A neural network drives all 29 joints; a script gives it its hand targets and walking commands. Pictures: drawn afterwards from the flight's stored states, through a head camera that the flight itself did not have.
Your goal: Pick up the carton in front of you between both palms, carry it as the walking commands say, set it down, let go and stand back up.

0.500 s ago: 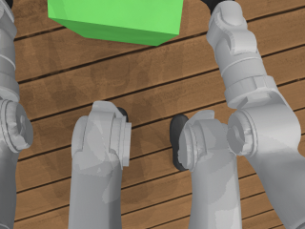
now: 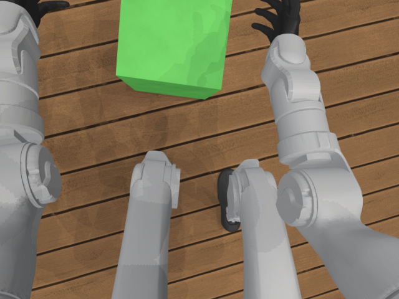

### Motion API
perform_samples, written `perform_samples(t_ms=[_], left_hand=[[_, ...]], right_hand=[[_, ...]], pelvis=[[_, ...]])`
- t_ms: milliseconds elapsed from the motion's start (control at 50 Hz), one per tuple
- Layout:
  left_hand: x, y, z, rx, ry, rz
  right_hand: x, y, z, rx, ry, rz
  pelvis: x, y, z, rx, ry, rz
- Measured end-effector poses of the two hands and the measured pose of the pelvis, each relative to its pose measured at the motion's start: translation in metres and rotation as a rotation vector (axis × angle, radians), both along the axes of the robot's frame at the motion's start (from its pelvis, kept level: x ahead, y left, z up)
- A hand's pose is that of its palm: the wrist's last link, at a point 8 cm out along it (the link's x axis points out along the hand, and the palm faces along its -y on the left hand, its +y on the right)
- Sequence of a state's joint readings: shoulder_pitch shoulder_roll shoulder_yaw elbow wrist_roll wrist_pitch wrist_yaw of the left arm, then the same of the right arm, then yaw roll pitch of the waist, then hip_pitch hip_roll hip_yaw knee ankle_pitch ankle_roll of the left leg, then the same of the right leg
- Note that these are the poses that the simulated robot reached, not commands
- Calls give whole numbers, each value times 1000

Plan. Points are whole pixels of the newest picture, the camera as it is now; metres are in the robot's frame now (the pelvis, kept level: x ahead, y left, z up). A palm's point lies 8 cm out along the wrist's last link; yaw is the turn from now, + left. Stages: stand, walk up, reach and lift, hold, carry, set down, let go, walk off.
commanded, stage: set down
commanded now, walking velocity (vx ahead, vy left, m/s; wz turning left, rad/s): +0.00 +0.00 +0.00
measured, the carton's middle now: (174, 48) +0.55 +0.11 -0.35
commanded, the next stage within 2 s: let go in 0.52 s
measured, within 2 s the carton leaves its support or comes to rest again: neither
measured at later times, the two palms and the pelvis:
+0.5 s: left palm out of the picture +0.51 +0.33 +0.04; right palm out of the picture +0.52 -0.07 +0.03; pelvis +0.02 +0.01 +0.14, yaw +2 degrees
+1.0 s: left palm out of the picture +0.39 +0.31 +0.14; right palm out of the picture +0.43 -0.14 +0.14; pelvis +0.08 +0.01 +0.25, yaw +6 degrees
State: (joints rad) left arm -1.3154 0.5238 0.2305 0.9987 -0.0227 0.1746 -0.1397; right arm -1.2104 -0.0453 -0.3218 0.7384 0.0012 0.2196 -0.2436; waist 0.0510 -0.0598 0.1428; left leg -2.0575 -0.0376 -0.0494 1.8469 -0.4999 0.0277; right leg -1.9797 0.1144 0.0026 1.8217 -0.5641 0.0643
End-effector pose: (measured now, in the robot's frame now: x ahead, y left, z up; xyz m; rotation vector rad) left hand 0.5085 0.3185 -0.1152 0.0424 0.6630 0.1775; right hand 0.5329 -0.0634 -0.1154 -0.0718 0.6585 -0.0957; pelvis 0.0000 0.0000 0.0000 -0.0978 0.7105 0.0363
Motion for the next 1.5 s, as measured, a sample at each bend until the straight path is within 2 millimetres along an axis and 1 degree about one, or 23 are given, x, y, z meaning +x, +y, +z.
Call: perform_samples(t_ms=[140, 260, 480, 580, 640, 700, 760, 860, 960, 1080, 1240, 1320, 1400, 1500], left_hand=[[-1, 7, 37, -1, -6, 3], [0, 11, 76, -4, -7, -1], [4, 11, 146, -7, -9, -13], [2, 11, 171, 1, 3, -14], [-4, 11, 181, 26, 21, -18], [-17, 11, 190, 60, 49, -22], [-39, 10, 198, 84, 76, -21], [-78, 4, 217, 86, 102, -9], [-106, -5, 244, 78, 104, -4], [-136, -24, 273, 74, 108, -10], [-186, -57, 309, 71, 120, -22], [-209, -71, 325, 71, 123, -26], [-227, -84, 337, 67, 126, -26], [-241, -95, 345, 63, 134, -33]], right_hand=[[-3, 0, 37, 0, -8, 2], [-5, -1, 74, -6, -10, 0], [-8, -6, 145, -8, -14, -5], [-11, -7, 169, -13, -6, 2], [-16, -8, 180, -30, 3, 22], [-27, -12, 188, -62, 23, 57], [-45, -20, 197, -93, 54, 96], [-74, -42, 218, -119, 97, 137], [-94, -64, 245, -116, 108, 151], [-123, -93, 275, -103, 112, 153], [-176, -134, 311, -91, 126, 139], [-199, -153, 328, -91, 126, 135], [-214, -168, 340, -94, 123, 138], [-222, -178, 347, -94, 126, 146]], pelvis=[[6, 3, 35, 2, 25, 4], [10, 6, 69, -1, 33, 14], [20, 13, 130, 2, 23, 28], [24, 15, 154, 9, 12, 32], [29, 16, 168, 14, 3, 34], [36, 17, 182, 21, -12, 38], [45, 18, 197, 30, -35, 42], [61, 18, 221, 46, -90, 49], [77, 14, 239, 62, -152, 56], [94, 6, 257, 84, -239, 56], [112, -6, 281, 114, -405, 51], [120, -13, 291, 126, -501, 51], [127, -19, 297, 135, -589, 51], [130, -25, 300, 144, -679, 53]])
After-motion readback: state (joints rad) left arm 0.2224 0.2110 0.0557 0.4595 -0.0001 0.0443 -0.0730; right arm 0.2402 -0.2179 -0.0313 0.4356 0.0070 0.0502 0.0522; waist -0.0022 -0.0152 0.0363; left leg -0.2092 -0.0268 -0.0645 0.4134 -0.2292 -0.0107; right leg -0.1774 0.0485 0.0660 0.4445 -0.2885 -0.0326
